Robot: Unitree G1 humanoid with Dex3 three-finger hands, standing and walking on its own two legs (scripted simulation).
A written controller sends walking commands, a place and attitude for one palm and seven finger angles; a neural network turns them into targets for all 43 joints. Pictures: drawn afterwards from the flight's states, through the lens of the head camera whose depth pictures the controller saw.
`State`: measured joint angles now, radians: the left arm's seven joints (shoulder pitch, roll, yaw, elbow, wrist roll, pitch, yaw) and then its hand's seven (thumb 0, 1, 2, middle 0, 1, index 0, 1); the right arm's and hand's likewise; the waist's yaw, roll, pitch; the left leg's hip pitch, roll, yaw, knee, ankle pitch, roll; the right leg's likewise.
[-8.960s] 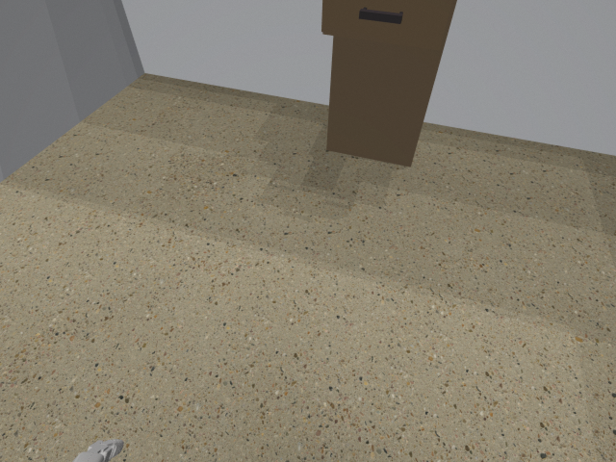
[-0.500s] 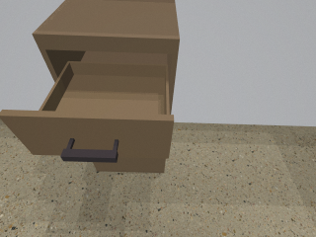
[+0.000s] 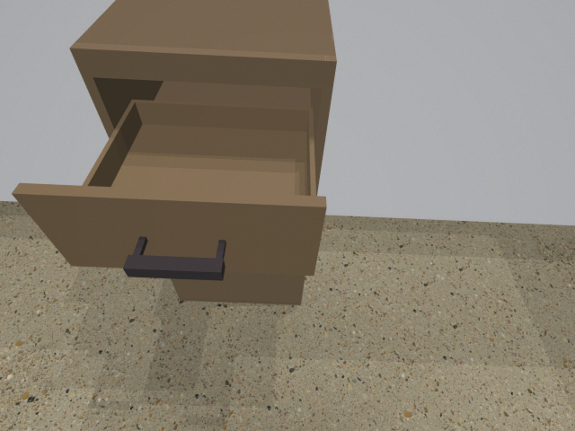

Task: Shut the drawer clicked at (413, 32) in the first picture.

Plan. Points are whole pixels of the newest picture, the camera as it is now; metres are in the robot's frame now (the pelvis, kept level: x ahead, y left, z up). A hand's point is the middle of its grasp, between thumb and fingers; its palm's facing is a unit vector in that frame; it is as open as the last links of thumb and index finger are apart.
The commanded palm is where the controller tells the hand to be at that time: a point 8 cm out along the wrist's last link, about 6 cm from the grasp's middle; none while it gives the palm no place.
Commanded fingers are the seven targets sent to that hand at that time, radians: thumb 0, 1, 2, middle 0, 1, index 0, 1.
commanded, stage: look again from close up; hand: left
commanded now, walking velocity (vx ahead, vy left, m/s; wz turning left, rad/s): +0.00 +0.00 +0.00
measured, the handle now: (178, 256) +0.34 +0.19 +0.04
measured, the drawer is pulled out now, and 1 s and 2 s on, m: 0.29 0.29 0.29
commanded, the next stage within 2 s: raise the hand and make a fist in 0.48 s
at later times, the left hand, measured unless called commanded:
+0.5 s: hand out of the picture +0.03 +0.17 -0.17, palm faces -0.01 -0.98 -0.22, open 7.4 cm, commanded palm none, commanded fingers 0.00 0.90 0.90 -0.20 -0.30 -0.20 -0.30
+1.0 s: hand (186, 426) +0.14 +0.14 -0.03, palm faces +0.10 -0.99 -0.03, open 6.0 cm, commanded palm +0.11 +0.21 -0.01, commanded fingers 0.00 0.90 0.90 -0.64 -0.78 -0.64 -0.78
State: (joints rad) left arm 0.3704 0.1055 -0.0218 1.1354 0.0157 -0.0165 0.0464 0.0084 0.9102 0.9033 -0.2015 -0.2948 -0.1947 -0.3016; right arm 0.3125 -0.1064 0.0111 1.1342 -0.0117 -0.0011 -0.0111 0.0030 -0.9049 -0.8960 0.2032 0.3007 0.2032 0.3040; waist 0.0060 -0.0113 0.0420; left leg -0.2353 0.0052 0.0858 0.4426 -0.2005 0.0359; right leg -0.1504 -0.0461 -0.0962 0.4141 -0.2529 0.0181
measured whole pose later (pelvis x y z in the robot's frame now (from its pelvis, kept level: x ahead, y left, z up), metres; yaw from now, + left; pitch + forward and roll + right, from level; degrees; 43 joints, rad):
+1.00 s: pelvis -0.02 -0.05 -0.07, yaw +1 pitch +9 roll +1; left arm 0.59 0.16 0.14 0.00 -0.24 -0.47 -0.26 0.01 0.91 0.90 -0.46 -0.57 -0.45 -0.58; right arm 0.10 -0.25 -0.08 0.51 0.02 -0.20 -0.02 0.01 -0.90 -0.90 0.20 0.30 0.20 0.30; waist 0.03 -0.02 -0.11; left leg -0.73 0.06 0.04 0.99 -0.42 -0.03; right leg -0.66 -0.03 -0.12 1.02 -0.53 -0.06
